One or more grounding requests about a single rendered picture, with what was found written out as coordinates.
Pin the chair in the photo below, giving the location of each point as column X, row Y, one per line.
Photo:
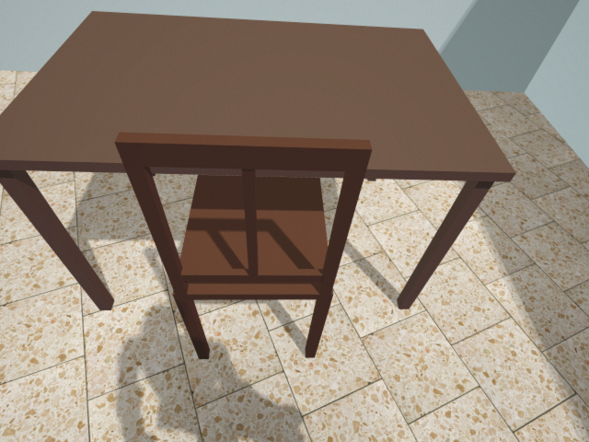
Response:
column 249, row 237

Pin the table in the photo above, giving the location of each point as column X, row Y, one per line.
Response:
column 162, row 74

